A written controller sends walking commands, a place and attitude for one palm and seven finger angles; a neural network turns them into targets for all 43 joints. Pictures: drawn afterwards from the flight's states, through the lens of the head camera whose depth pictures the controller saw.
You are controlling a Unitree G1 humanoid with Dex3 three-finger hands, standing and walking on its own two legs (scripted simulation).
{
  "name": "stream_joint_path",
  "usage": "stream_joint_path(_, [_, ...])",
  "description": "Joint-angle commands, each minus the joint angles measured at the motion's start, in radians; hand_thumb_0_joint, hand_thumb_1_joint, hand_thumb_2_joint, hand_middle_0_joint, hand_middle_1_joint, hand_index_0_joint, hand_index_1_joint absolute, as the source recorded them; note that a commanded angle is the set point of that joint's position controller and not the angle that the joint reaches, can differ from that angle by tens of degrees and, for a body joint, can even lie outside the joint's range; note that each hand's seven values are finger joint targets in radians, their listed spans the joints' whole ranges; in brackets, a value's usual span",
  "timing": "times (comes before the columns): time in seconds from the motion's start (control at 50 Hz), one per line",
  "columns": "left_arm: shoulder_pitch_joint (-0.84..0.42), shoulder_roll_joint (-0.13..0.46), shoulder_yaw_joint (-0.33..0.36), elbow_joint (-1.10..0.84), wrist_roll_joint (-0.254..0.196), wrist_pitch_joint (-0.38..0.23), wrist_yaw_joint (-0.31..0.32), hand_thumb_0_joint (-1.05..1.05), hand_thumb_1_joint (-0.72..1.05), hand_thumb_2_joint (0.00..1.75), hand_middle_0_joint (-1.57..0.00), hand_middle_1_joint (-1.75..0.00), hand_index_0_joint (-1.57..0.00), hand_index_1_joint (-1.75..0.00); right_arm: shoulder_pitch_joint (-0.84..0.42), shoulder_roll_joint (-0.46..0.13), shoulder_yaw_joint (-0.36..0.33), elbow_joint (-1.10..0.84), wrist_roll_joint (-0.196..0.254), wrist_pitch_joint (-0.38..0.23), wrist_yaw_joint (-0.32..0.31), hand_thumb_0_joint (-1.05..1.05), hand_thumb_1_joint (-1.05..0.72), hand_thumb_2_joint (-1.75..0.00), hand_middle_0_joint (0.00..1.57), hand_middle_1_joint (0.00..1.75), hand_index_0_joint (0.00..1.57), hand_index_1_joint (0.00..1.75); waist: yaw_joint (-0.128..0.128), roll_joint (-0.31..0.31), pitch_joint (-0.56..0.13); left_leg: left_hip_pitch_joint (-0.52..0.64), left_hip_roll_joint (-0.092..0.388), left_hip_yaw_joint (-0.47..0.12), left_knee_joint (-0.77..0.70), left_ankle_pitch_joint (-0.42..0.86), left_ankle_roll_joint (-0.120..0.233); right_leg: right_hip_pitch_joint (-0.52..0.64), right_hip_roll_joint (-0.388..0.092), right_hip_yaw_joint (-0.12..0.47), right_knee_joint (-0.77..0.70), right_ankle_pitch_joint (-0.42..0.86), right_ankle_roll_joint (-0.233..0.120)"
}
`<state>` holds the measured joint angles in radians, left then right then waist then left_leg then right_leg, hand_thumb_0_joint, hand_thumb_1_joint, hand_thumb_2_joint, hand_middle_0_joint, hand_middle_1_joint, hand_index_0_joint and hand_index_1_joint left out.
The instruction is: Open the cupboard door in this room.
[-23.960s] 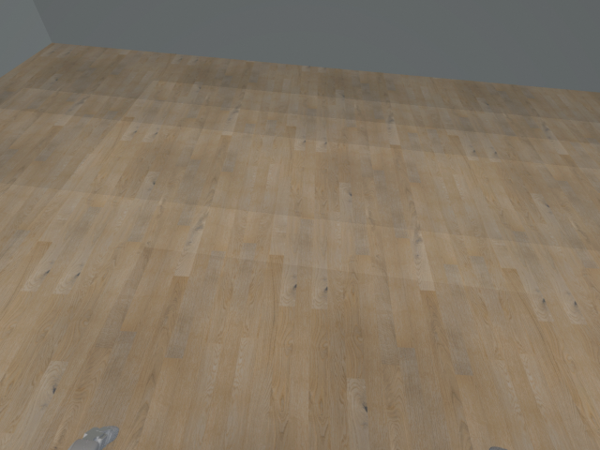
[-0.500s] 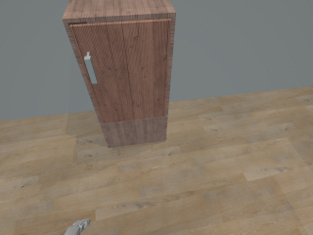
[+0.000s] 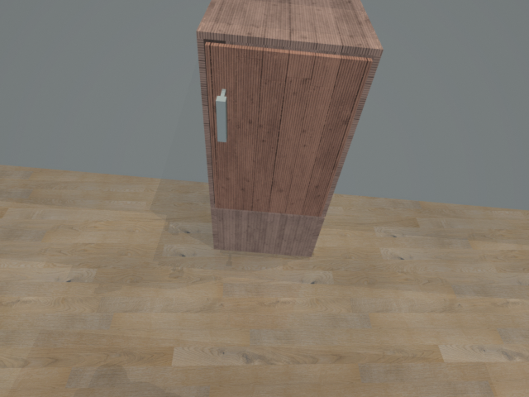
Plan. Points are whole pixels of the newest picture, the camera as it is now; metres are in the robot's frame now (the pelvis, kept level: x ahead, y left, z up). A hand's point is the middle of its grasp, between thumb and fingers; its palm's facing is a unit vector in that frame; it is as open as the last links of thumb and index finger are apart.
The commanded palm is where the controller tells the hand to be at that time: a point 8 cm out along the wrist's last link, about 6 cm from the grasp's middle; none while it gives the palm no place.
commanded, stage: take the last steps up to it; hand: left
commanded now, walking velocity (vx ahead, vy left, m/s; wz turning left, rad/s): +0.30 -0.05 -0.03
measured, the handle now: (223, 115) +0.77 +0.19 -0.02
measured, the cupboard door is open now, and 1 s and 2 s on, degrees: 0 0 0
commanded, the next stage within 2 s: come to a stop and stand still in 0.54 s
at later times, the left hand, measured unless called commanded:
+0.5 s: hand (210, 342) +0.24 +0.12 -0.17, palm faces +0.01 -0.98 -0.22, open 7.4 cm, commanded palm none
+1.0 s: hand (208, 342) +0.25 +0.12 -0.18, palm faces +0.05 -0.98 -0.21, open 7.4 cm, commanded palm none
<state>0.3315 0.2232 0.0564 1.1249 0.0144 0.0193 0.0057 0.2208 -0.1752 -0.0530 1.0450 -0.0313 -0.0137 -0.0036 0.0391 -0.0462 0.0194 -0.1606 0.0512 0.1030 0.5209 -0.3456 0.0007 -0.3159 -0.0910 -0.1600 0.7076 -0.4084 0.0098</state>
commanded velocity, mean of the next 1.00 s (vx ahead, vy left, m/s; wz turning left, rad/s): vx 0.04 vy -0.04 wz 0.01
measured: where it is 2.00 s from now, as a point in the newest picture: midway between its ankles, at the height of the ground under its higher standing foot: outside the picture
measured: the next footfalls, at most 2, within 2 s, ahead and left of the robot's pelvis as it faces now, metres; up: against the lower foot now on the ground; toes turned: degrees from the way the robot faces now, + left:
right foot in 0.38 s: +0.25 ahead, -0.16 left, +0.00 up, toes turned -10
left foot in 0.80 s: +0.33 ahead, +0.06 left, +0.00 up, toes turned +6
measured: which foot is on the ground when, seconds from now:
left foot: down 0.00-0.38, up 0.40-0.78, down 0.80-1.00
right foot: up 0.00-0.36, down 0.38-0.84, up 0.86-1.00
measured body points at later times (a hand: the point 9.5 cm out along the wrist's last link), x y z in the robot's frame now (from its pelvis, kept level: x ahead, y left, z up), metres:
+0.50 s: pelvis +0.15 -0.06 -0.01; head +0.20 -0.08 +0.44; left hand +0.24 +0.17 -0.15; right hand +0.09 -0.28 -0.17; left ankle +0.03 +0.09 -0.64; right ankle +0.21 -0.15 -0.73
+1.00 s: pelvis +0.23 -0.06 +0.00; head +0.29 -0.05 +0.45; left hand +0.25 +0.18 -0.16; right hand +0.34 -0.28 -0.15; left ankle +0.29 +0.06 -0.73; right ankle +0.19 -0.18 -0.67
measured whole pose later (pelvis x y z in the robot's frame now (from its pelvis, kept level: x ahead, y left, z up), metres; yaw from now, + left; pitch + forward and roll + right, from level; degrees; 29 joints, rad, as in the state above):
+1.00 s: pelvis +0.23 -0.06 +0.00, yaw -1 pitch -1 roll +0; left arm 0.22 0.17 0.05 1.06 0.01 0.04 0.04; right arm 0.06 -0.12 -0.04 1.00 -0.02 0.01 -0.04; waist 0.03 -0.02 0.13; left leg -0.30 0.06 0.12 0.50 -0.18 0.01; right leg -0.38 -0.02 -0.02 1.01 -0.54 0.03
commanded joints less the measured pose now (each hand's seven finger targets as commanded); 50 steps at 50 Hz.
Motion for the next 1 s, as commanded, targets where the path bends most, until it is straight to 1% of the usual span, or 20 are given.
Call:
stream_joint_path(0.0, [-0.168,0.037,0.007,-0.122,0.014,-0.038,-0.025,0.00,0.90,0.90,-0.20,-0.30,-0.20,-0.30,0.154,-0.136,-0.016,0.011,0.003,-0.020,-0.019,0.00,-0.90,-0.90,0.20,0.30,0.20,0.30,-0.091,0.287,0.178,0.074,0.297,-0.335,-0.397,-0.082,0.141,-0.372,-0.040,0.111,0.293,0.017,0.004])
stream_joint_path(0.04, [-0.117,0.029,0.004,-0.098,0.010,-0.042,-0.034,0.00,0.90,0.90,-0.20,-0.30,-0.20,-0.30,0.137,-0.124,-0.010,0.006,0.008,-0.035,-0.022,0.00,-0.90,-0.90,0.20,0.30,0.20,0.30,-0.065,0.211,0.153,0.101,0.260,-0.235,-0.371,0.106,0.135,-0.354,-0.043,0.109,0.324,0.090,0.019])
stream_joint_path(0.1, [-0.112,0.016,-0.001,-0.093,0.007,-0.038,-0.033,0.00,0.90,0.90,-0.20,-0.30,-0.20,-0.30,0.189,-0.122,-0.011,0.025,0.013,-0.048,-0.025,0.00,-0.90,-0.90,0.20,0.30,0.20,0.30,-0.062,0.165,0.115,0.166,0.237,-0.163,-0.341,0.311,0.140,-0.370,-0.037,0.093,0.332,0.138,0.034])
stream_joint_path(0.26, [-0.222,-0.009,0.001,-0.148,-0.003,-0.042,-0.039,0.00,0.90,0.90,-0.20,-0.30,-0.20,-0.30,0.220,-0.111,-0.021,0.057,0.002,-0.050,-0.028,0.00,-0.90,-0.90,0.20,0.30,0.20,0.30,-0.073,0.204,0.155,0.104,0.238,-0.092,-0.290,0.415,0.131,-0.231,-0.026,0.042,0.013,0.160,0.010])
stream_joint_path(0.28, [-0.200,-0.005,0.003,-0.145,-0.003,-0.045,-0.039,0.00,0.90,0.90,-0.20,-0.30,-0.20,-0.30,0.208,-0.121,-0.024,0.058,0.001,-0.048,-0.028,0.00,-0.90,-0.90,0.20,0.30,0.20,0.30,-0.063,0.207,0.139,0.093,0.239,-0.087,-0.263,0.435,0.124,-0.167,-0.009,0.029,-0.024,0.153,-0.001])
stream_joint_path(0.32, [-0.054,0.024,0.013,-0.100,0.000,-0.057,-0.034,0.00,0.90,0.90,-0.20,-0.30,-0.20,-0.30,0.192,-0.126,-0.027,0.062,0.006,-0.045,-0.027,0.00,-0.90,-0.90,0.20,0.30,0.20,0.30,0.009,0.129,0.061,0.046,0.200,-0.049,-0.089,0.555,0.091,0.067,0.040,0.001,-0.132,0.212,-0.024])
stream_joint_path(0.34, [0.099,0.062,0.025,-0.052,0.006,-0.070,-0.028,0.00,0.90,0.90,-0.20,-0.30,-0.20,-0.30,0.184,-0.118,-0.025,0.063,0.014,-0.047,-0.022,0.00,-0.90,-0.90,0.20,0.30,0.20,0.30,0.079,0.063,-0.021,-0.028,0.148,-0.010,0.096,0.523,0.058,0.272,0.033,0.030,-0.185,0.263,-0.037])
stream_joint_path(0.36, [0.231,0.168,0.051,-0.016,0.017,-0.086,-0.012,0.00,0.90,0.90,-0.20,-0.30,-0.20,-0.30,0.225,-0.058,-0.016,0.052,0.025,-0.050,-0.011,0.00,-0.90,-0.90,0.20,0.30,0.20,0.30,0.119,-0.193,-0.160,-0.234,0.041,0.046,0.416,0.193,0.018,0.508,-0.203,0.321,-0.255,0.294,-0.105])
stream_joint_path(0.38, [0.274,0.234,0.057,0.000,-0.002,-0.085,-0.003,0.00,0.90,0.90,-0.20,-0.30,-0.20,-0.30,0.224,-0.033,-0.006,0.016,0.032,-0.043,-0.011,0.00,-0.90,-0.90,0.20,0.30,0.20,0.30,0.095,-0.297,-0.219,-0.350,-0.049,-0.031,0.682,-0.252,0.006,0.531,-0.371,0.590,-0.369,0.442,-0.183])
stream_joint_path(0.4, [0.183,0.210,0.059,-0.019,-0.010,-0.084,0.004,0.00,0.90,0.90,-0.20,-0.30,-0.20,-0.30,0.199,-0.052,-0.012,0.024,0.037,-0.033,-0.012,0.00,-0.90,-0.90,0.20,0.30,0.20,0.30,0.076,-0.219,-0.186,-0.344,0.000,-0.125,0.786,-0.211,0.023,0.434,-0.357,0.561,-0.404,0.343,-0.203])
stream_joint_path(0.46, [-0.045,0.086,0.020,-0.085,-0.006,-0.082,0.010,0.00,0.90,0.90,-0.20,-0.30,-0.20,-0.30,0.109,-0.021,-0.015,0.021,0.017,-0.020,-0.001,0.00,-0.90,-0.90,0.20,0.30,0.20,0.30,-0.004,-0.025,0.024,-0.353,0.079,-0.125,0.767,-0.010,0.015,0.120,-0.261,0.344,-0.450,0.234,-0.152])
stream_joint_path(0.54, [-0.080,0.035,0.000,-0.085,0.004,-0.098,0.014,0.00,0.90,0.90,-0.20,-0.30,-0.20,-0.30,0.178,0.009,-0.010,0.046,0.007,0.009,0.004,0.00,-0.90,-0.90,0.20,0.30,0.20,0.30,-0.068,-0.049,0.010,-0.276,0.078,-0.079,0.599,0.057,-0.024,0.039,-0.198,0.148,-0.479,0.407,-0.131])
stream_joint_path(0.64, [-0.060,0.047,-0.004,-0.070,0.007,-0.098,0.013,0.00,0.90,0.90,-0.20,-0.30,-0.20,-0.30,0.069,0.008,0.005,0.003,0.014,0.002,0.008,0.00,-0.90,-0.90,0.20,0.30,0.20,0.30,-0.047,-0.047,0.017,-0.279,0.065,-0.046,0.309,0.059,-0.043,0.132,-0.193,0.125,-0.462,0.565,-0.168])
stream_joint_path(0.68, [-0.050,0.050,-0.010,-0.061,0.008,-0.085,0.019,0.00,0.90,0.90,-0.20,-0.30,-0.20,-0.30,0.028,0.009,0.018,-0.001,0.019,-0.005,-0.003,0.00,-0.90,-0.90,0.20,0.30,0.20,0.30,-0.026,-0.045,-0.001,-0.215,0.036,-0.039,0.160,0.065,-0.047,0.183,-0.178,0.118,-0.391,0.746,-0.162])
stream_joint_path(0.72, [-0.053,0.060,-0.013,-0.050,0.002,-0.070,0.027,0.00,0.90,0.90,-0.20,-0.30,-0.20,-0.30,0.031,-0.004,0.020,0.009,0.022,-0.006,-0.010,0.00,-0.90,-0.90,0.20,0.30,0.20,0.30,-0.036,-0.036,-0.015,-0.105,0.017,-0.032,0.009,0.202,-0.046,0.178,-0.149,0.096,-0.310,0.787,-0.133])
stream_joint_path(0.74, [-0.052,0.064,-0.012,-0.049,-0.002,-0.062,0.033,0.00,0.90,0.90,-0.20,-0.30,-0.20,-0.30,0.056,-0.023,0.017,0.016,0.023,-0.008,-0.012,0.00,-0.90,-0.90,0.20,0.30,0.20,0.30,-0.051,-0.011,-0.033,-0.028,0.025,-0.036,-0.083,0.370,-0.042,0.161,-0.128,0.083,-0.256,0.729,-0.101])
stream_joint_path(0.78, [-0.005,0.025,-0.018,-0.064,-0.009,-0.042,0.042,0.00,0.90,0.90,-0.20,-0.30,-0.20,-0.30,0.084,-0.116,-0.003,0.007,0.023,-0.011,-0.025,0.00,-0.90,-0.90,0.20,0.30,0.20,0.30,-0.048,0.155,-0.081,0.136,0.200,-0.166,-0.057,0.978,0.039,0.050,-0.033,0.048,-0.163,0.404,-0.016])
stream_joint_path(0.82, [0.016,0.011,-0.020,-0.076,-0.007,-0.019,0.046,0.00,0.90,0.90,-0.20,-0.30,-0.20,-0.30,0.073,-0.162,-0.017,0.006,0.023,0.006,-0.034,0.00,-0.90,-0.90,0.20,0.30,0.20,0.30,-0.048,0.276,-0.030,0.104,0.327,-0.242,-0.123,1.132,0.159,-0.004,0.031,0.060,0.046,-0.125,0.008])
stream_joint_path(0.88, [-0.018,0.037,0.004,-0.087,-0.006,0.008,0.042,0.00,0.90,0.90,-0.20,-0.30,-0.20,-0.30,0.006,-0.147,-0.022,-0.021,0.014,0.023,-0.055,0.00,-0.90,-0.90,0.20,0.30,0.20,0.30,-0.050,0.279,-0.013,0.028,0.328,-0.234,-0.150,1.026,0.212,-0.076,0.033,0.172,0.314,-0.192,0.008])
stream_joint_path(0.98, [-0.031,0.023,0.021,-0.124,-0.003,0.018,0.030,0.00,0.90,0.90,-0.20,-0.30,-0.20,-0.30,-0.051,-0.161,-0.049,-0.069,0.009,0.028,-0.046,0.00,-0.90,-0.90,0.20,0.30,0.20,0.30,-0.045,0.145,-0.128,0.090,0.294,-0.173,-0.115,0.803,0.191,-0.139,0.051,0.175,0.384,-0.112,0.032])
